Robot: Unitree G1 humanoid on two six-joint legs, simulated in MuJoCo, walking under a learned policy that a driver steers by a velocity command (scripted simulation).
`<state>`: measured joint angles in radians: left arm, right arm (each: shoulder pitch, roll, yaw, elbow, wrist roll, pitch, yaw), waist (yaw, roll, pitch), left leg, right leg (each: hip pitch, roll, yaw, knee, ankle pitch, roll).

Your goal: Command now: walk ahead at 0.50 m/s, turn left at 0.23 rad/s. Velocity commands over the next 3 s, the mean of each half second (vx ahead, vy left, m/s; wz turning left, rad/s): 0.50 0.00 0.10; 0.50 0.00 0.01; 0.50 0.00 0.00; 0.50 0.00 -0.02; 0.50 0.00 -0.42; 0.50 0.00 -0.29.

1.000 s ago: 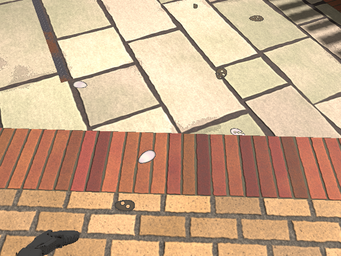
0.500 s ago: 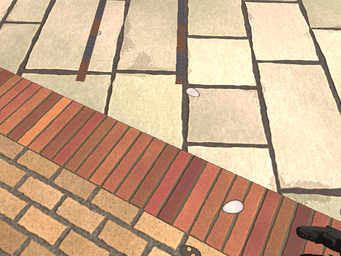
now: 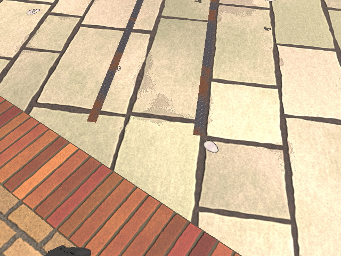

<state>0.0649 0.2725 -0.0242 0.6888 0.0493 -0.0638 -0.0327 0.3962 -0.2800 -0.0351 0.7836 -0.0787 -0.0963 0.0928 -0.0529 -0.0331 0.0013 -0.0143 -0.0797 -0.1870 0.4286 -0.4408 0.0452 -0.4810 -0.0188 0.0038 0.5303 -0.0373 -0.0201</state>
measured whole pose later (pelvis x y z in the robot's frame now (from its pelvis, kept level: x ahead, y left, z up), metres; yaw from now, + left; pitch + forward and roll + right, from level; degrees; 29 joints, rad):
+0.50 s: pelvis +0.28 -0.02 +0.00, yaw +2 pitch +2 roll -1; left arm 0.50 0.23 0.01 0.93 0.01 -0.07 -0.02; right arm -0.01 -0.22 0.01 0.70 -0.03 -0.04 0.04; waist 0.10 0.01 0.00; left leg -0.53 0.00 0.06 0.52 -0.07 0.07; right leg 0.10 0.03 -0.04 0.29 -0.42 -0.03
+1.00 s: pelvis +0.52 -0.03 +0.00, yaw +1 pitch +0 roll +4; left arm 0.11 0.27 0.06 0.77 0.03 -0.02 -0.03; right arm 0.44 -0.25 -0.07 0.97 -0.04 -0.10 -0.04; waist -0.08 -0.04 0.00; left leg -0.07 -0.07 0.08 0.48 -0.42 0.04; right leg -0.56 -0.06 0.12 0.80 0.01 -0.03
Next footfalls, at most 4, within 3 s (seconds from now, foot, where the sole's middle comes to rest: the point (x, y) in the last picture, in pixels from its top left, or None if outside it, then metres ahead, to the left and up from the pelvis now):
0.52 left None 0.46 0.08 -0.76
1.20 right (216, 197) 0.79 -0.25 -0.91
1.66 left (163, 148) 1.09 -0.01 -0.91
2.20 right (202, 105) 1.40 -0.25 -0.91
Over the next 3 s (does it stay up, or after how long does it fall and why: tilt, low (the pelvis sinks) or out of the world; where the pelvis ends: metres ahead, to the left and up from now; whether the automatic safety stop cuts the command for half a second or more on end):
stays up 1.67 -0.21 -0.13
